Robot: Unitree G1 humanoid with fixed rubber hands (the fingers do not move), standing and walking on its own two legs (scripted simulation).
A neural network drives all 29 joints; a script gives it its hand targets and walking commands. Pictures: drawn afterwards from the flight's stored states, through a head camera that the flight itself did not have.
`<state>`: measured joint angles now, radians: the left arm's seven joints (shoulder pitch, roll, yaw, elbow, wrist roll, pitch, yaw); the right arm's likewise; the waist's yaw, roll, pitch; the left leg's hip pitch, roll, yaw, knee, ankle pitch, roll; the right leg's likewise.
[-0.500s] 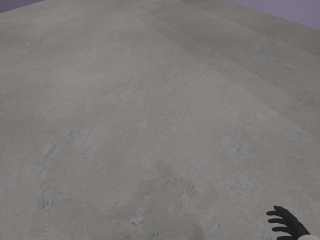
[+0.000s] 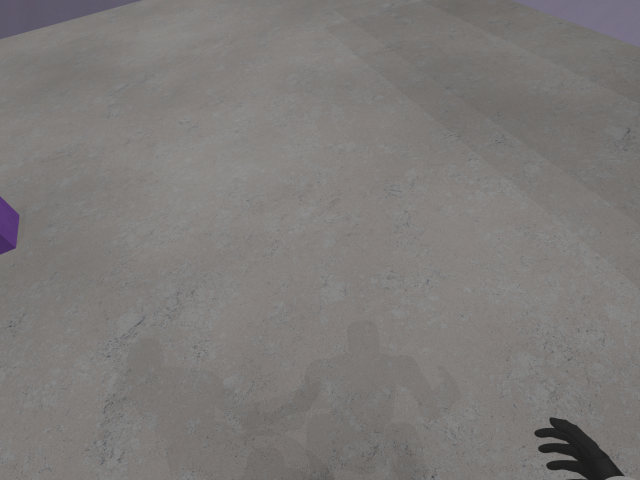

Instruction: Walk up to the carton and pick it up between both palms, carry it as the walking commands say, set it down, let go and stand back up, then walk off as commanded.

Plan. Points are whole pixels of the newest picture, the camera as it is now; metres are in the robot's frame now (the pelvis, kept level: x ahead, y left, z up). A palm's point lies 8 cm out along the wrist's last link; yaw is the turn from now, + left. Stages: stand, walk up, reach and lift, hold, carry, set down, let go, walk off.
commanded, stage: walk up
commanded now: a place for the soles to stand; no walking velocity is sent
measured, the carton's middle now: out of the picture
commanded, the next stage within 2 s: none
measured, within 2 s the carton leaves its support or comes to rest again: neither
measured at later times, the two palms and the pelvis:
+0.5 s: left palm (83, 402) +0.28 +0.39 -0.06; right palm (476, 294) +0.43 -0.23 -0.11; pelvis +0.26 +0.05 +0.00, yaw +6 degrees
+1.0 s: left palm (76, 303) +0.47 +0.48 -0.06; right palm (386, 200) +0.69 -0.11 -0.11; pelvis +0.49 +0.14 -0.01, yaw +12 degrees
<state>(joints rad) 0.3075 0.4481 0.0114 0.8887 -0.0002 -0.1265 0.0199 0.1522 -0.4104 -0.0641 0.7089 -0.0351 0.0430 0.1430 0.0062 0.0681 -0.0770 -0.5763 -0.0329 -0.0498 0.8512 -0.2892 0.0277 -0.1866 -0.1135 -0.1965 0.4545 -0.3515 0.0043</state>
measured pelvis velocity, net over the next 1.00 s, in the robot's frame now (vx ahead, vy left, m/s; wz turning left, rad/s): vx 0.49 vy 0.14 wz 0.22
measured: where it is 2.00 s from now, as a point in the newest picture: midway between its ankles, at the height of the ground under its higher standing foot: (246, 317)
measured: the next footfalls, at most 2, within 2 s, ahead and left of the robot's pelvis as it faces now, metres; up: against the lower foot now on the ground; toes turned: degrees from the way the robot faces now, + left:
left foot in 0.16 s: +0.24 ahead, +0.15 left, +0.00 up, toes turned -1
right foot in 0.34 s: +0.23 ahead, -0.07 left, +0.00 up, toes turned -5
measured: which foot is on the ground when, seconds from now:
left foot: up 0.00-0.14, down 0.16-0.34, up 0.36-0.62, down 0.64-0.82, up 0.84-1.00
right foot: down 0.00-0.16, up 0.18-0.32, down 0.34-0.64, up 0.66-0.80, down 0.82-1.00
